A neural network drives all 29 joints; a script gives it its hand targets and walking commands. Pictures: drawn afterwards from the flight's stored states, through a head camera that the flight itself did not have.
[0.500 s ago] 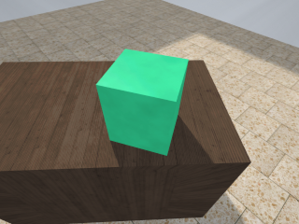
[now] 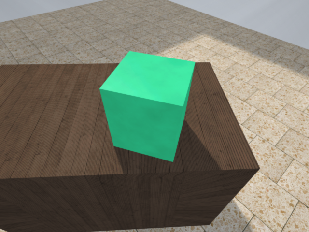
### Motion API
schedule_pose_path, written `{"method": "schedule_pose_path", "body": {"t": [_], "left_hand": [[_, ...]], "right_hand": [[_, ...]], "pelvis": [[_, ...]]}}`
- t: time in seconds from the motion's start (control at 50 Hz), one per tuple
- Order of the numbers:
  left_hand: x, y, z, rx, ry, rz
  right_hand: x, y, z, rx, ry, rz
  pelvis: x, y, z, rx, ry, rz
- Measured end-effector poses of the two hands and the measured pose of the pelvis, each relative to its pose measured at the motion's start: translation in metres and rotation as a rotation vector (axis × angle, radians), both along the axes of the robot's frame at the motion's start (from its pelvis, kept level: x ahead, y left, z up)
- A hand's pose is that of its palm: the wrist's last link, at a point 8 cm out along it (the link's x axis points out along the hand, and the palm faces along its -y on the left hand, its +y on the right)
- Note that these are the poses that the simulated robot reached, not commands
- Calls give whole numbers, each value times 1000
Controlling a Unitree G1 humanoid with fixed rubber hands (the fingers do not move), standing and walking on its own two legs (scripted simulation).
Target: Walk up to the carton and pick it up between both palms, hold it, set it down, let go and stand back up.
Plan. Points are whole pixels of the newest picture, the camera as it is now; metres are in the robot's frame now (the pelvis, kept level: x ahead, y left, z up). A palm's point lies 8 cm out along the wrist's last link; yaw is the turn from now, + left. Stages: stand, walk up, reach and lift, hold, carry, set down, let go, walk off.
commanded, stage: stand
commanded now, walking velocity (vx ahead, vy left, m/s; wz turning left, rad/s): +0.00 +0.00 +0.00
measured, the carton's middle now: (151, 107) +0.48 +0.01 +0.06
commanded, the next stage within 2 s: none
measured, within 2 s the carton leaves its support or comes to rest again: neither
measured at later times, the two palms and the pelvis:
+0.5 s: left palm out of the picture +0.06 +0.26 -0.11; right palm out of the picture +0.05 -0.26 -0.11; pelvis +0.00 +0.00 +0.00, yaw +0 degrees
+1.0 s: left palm out of the picture +0.06 +0.26 -0.11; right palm out of the picture +0.05 -0.26 -0.11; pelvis +0.01 +0.00 +0.00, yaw +0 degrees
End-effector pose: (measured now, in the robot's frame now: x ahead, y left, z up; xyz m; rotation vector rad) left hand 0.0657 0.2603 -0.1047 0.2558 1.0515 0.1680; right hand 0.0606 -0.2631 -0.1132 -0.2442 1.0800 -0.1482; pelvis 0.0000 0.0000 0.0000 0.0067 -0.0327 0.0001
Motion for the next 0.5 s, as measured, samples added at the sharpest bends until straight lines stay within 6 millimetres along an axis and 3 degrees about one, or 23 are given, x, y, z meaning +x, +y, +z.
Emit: {"method": "schedule_pose_path", "body": {"t": [0.5], "left_hand": [[-1,1,-5,-5,39,-4]], "right_hand": [[-6,0,1,-9,29,-3]], "pelvis": [[4,1,1,1,4,-5]]}}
